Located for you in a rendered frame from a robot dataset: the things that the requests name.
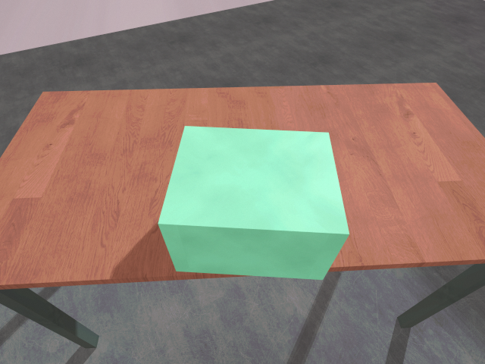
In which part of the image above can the table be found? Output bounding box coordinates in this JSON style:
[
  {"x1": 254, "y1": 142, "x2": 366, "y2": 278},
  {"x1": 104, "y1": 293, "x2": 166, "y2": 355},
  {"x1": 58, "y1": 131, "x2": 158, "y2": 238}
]
[{"x1": 0, "y1": 83, "x2": 485, "y2": 348}]

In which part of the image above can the carton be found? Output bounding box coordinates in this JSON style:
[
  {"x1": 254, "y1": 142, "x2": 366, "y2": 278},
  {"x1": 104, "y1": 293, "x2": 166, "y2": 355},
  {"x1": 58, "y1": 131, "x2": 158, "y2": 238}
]
[{"x1": 158, "y1": 126, "x2": 349, "y2": 280}]

